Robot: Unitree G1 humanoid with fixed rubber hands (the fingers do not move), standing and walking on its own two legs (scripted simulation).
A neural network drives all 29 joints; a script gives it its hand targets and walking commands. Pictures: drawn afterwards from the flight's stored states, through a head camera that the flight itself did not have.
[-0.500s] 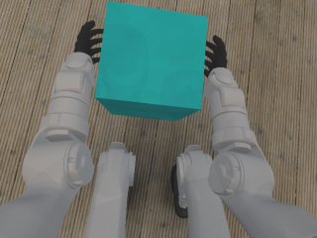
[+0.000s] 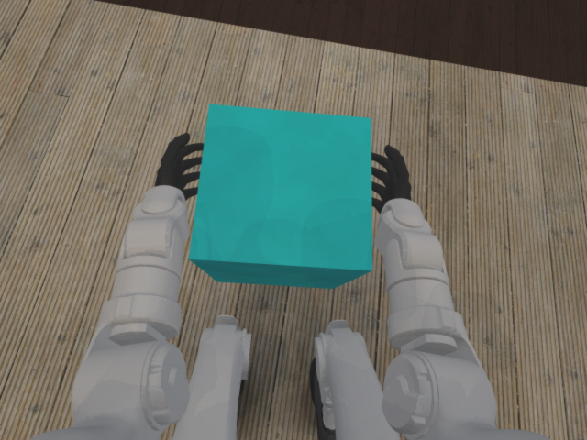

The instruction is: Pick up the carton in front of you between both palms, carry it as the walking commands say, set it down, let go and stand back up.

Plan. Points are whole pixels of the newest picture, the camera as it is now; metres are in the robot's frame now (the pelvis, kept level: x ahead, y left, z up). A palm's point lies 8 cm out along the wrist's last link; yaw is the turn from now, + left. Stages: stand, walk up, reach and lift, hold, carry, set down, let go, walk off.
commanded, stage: reach and lift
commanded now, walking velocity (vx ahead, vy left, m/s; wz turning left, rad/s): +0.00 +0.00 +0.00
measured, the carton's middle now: (282, 212) +0.44 +0.02 -0.12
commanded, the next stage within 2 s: hold in 1.90 s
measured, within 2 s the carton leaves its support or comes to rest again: neither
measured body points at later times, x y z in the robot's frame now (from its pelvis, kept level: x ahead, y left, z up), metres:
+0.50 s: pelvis +0.05 +0.00 +0.14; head +0.13 +0.01 +0.58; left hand +0.40 +0.16 +0.10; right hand +0.41 -0.15 +0.11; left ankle +0.09 +0.12 -0.52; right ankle +0.08 -0.13 -0.52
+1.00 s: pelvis +0.06 -0.01 +0.21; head +0.03 +0.00 +0.66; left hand +0.36 +0.15 +0.23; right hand +0.37 -0.15 +0.23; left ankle +0.09 +0.12 -0.52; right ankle +0.08 -0.13 -0.52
